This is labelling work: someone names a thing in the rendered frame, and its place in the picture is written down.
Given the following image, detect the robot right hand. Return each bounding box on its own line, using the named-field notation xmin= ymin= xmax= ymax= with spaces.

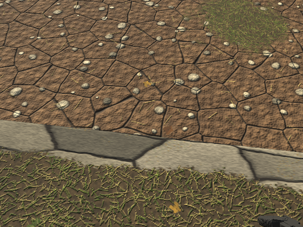
xmin=258 ymin=215 xmax=303 ymax=227

